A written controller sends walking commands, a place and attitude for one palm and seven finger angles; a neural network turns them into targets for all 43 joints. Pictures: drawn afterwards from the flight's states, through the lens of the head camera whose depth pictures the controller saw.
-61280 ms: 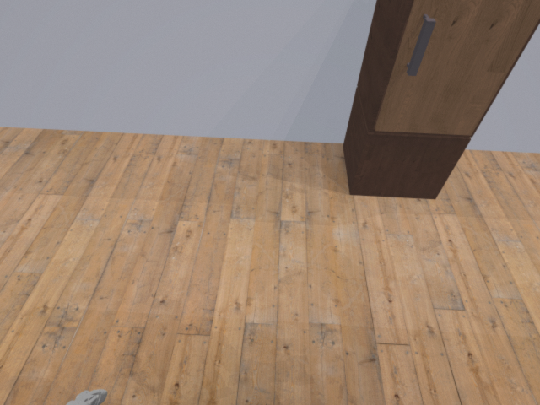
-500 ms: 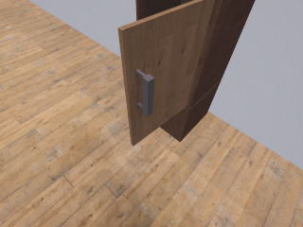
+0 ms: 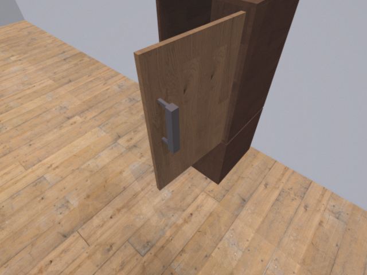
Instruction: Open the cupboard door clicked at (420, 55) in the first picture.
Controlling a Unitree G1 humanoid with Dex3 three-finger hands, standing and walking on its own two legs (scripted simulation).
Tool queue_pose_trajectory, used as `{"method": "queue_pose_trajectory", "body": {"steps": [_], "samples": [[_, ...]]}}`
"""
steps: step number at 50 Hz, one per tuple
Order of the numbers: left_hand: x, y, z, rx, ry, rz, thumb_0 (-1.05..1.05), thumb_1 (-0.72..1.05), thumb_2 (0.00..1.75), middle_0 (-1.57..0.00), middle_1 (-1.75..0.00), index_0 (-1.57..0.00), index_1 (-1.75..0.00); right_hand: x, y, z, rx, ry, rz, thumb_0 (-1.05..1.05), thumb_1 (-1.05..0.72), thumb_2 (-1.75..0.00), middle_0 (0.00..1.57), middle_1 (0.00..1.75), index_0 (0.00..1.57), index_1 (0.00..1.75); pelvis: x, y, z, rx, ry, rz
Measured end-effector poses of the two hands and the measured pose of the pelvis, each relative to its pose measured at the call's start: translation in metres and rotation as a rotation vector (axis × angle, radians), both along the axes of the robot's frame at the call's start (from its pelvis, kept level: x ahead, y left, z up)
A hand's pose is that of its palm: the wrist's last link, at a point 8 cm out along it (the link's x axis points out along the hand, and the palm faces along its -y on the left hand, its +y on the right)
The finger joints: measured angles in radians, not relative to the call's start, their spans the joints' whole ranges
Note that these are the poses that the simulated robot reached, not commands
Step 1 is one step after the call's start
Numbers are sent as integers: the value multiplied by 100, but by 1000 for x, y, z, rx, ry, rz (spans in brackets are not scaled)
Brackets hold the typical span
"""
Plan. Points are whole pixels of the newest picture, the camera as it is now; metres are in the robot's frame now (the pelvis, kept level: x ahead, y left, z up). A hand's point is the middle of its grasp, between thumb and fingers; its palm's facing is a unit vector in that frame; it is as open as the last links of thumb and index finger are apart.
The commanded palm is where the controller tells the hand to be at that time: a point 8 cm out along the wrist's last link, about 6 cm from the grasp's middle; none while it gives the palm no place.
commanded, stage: let the arm hang, fingers relaxed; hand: left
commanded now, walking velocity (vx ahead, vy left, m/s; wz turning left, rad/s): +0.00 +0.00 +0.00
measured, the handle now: (167, 126) +0.51 +0.08 +0.02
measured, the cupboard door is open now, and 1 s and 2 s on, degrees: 84 84 84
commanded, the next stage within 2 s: look to check the result in 0.14 s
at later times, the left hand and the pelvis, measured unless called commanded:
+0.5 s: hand out of the picture -0.03 +0.15 -0.17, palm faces +0.06 -0.98 -0.19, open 7.4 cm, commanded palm none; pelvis +0.01 -0.01 +0.00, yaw +0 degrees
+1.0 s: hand out of the picture -0.01 +0.14 -0.17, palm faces +0.06 -0.98 -0.19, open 7.4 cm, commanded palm none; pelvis +0.02 -0.02 +0.00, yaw +0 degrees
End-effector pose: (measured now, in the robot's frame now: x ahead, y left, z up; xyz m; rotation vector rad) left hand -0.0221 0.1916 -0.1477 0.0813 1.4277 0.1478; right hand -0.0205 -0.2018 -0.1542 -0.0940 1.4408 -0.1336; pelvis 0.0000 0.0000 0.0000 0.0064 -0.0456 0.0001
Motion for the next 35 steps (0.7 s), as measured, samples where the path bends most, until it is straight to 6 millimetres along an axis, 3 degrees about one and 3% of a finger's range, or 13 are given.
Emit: {"method": "queue_pose_trajectory", "body": {"steps": [21, 35], "samples": [[-15, 7, 7, 49, 69, 21, 0, 91, 90, -20, -30, -20, -30, 6, -9, -1, 4, 24, 1, 1, -91, -90, 20, 29, 19, 30, 10, -9, 0, 4, 5, -2], [-4, -4, 5, 34, 52, 19, 0, 91, 90, -20, -30, -20, -30, 22, -22, 0, -14, 3, 12, 1, -91, -90, 20, 29, 19, 30, 15, -15, 0, 7, 7, -2]]}}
